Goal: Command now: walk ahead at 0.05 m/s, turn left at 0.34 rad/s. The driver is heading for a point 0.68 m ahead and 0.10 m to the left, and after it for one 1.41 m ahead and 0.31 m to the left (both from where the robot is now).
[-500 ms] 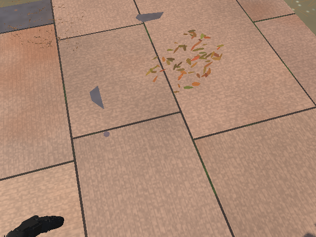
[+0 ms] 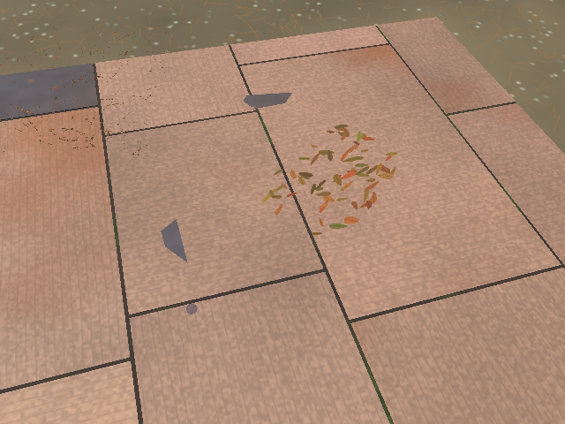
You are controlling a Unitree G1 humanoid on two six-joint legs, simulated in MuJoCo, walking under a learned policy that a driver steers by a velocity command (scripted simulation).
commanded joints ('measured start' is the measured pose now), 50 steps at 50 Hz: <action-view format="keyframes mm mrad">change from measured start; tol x32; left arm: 1 -3 99 46 -70 -5 -17 7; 44 -207 78 10 -71 -47 -111 -106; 50 247 326 104 -27 -61 -86 -64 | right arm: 1 -36 -185 -58 -97 12 -7 -16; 50 240 -65 -23 -63 -21 -76 -21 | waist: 1 18 184 -73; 7 108 -173 -11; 24 -101 348 -236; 43 -79 56 63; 50 72 -236 -418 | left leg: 1 -42 147 -255 -206 7 124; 4 -152 79 -233 -171 -424 120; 10 -569 81 -39 544 -175 17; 22 272 -19 165 -15 13 106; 24 546 370 -756 -378 -311 372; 25 514 386 -668 -387 -321 351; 42 359 234 163 -456 484 130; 47 496 247 217 -74 1238 90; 49 115 174 233 446 793 42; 50 -358 -71 116 868 -267 -53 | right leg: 1 74 1 -25 16 -85 -9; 8 319 -445 560 -361 -485 -276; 19 131 -308 -39 -321 -79 -140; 25 -644 -87 28 804 -272 12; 43 -405 -64 -60 7 323 -44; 48 67 65 -137 -39 160 -168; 50 796 -378 712 -91 14 -483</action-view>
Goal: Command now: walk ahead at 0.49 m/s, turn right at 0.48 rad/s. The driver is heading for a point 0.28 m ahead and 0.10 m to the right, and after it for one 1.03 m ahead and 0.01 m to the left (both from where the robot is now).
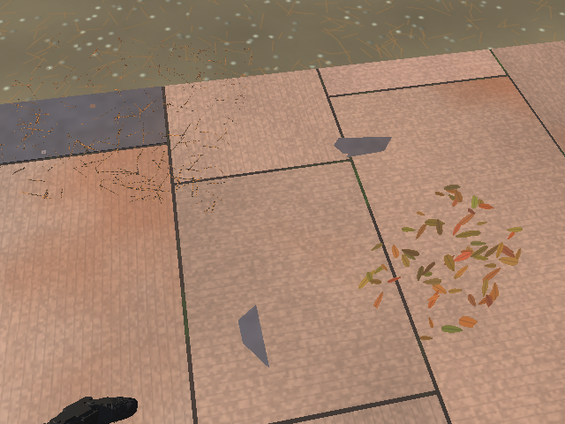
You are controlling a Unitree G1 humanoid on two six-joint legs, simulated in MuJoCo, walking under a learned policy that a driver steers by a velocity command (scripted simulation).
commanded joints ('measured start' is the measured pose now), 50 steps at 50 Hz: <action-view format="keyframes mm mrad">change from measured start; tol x32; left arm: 1 359 221 79 -3 -6 6 34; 50 111 201 80 2 15 95 115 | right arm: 1 -12 -119 -3 -141 21 -86 34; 50 -254 -77 -34 -254 40 73 69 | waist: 1 180 -92 -446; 18 8 -115 -144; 21 100 359 -386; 50 89 -182 -86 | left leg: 1 -780 -50 -287 784 -73 -28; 18 -288 -19 -224 -271 521 -44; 20 46 287 -457 -245 1053 85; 21 156 464 -806 -297 954 274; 25 -191 213 -548 -390 308 168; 36 -360 104 -531 -375 163 132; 42 -639 -45 -239 400 -61 -65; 50 -451 6 -83 19 69 -68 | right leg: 1 1005 -396 877 -239 -237 -331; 10 150 -130 258 -288 559 -160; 18 286 -111 428 -9 183 0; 21 -24 69 256 599 -613 133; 23 -28 -26 256 695 -468 186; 39 366 -412 453 -283 59 -130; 50 457 -362 132 -163 395 -78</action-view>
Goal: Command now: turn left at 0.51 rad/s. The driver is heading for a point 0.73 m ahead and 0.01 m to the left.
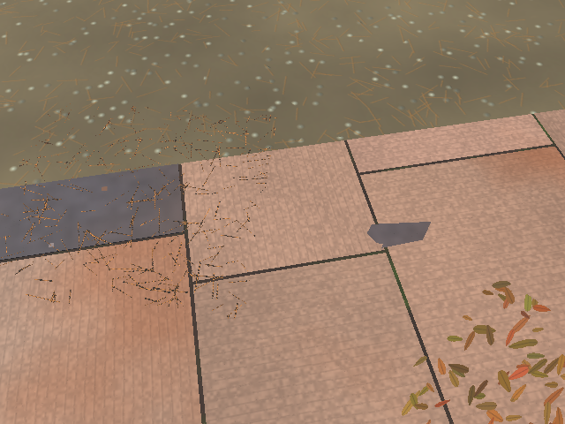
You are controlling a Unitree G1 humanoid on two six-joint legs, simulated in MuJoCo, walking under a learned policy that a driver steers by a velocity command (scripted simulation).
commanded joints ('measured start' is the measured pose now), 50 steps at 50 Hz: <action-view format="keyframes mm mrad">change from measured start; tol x32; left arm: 1 3 208 58 -48 -17 -8 -2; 50 -39 91 17 -191 -27 16 -64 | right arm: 1 -49 -70 -13 -109 1 -13 17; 50 -45 -143 -45 -33 -28 -44 -57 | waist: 1 21 -192 -98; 5 -12 321 -177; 27 -127 -174 -90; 50 -45 146 -112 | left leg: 1 38 -10 62 -168 43 27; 5 561 297 -440 -412 945 288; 26 119 -9 -201 -351 21 126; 43 363 406 -430 -527 503 388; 50 319 250 -50 -475 582 284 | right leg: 1 115 -236 124 -45 555 -202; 4 -66 -143 -10 233 325 -65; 6 -457 66 108 731 -430 60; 26 58 -112 292 -83 377 -68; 28 -163 -101 339 -150 52 -138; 39 -176 6 365 41 166 -105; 44 -421 54 166 711 -320 24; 50 -249 18 36 375 -140 41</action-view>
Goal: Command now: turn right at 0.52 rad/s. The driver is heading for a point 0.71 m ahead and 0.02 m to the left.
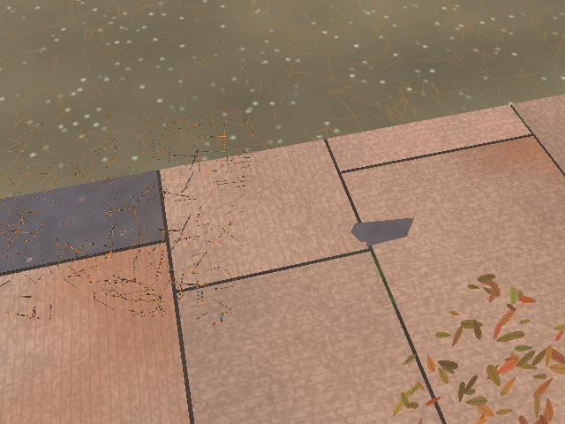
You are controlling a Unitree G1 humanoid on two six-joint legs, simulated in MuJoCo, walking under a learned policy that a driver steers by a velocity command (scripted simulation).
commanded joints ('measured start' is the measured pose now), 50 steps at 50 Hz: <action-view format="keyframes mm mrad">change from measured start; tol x32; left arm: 1 -23 57 7 -98 -5 -10 -19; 50 -157 48 -25 -83 29 -156 -18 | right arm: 1 -39 -185 -52 -64 11 2 -1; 50 162 -205 -29 13 39 -25 -6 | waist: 1 -8 168 -136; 6 20 -343 -121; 50 -31 108 -84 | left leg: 1 124 240 -136 -98 443 204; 7 -440 -36 -149 710 -470 -77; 16 -400 0 -136 387 43 -60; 33 -9 -54 -19 20 64 92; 36 562 300 -850 -227 -186 352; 44 93 105 -341 -234 644 249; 50 62 49 -355 -139 560 142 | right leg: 1 53 -8 -51 -169 47 -5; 4 262 55 -89 -465 273 -69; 6 461 -340 542 -582 823 -331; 14 359 -164 393 -731 3 -284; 31 398 -238 177 -748 190 -258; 34 226 -123 -5 -369 554 -156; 37 -432 20 84 289 -21 -49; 50 5 94 21 -415 545 4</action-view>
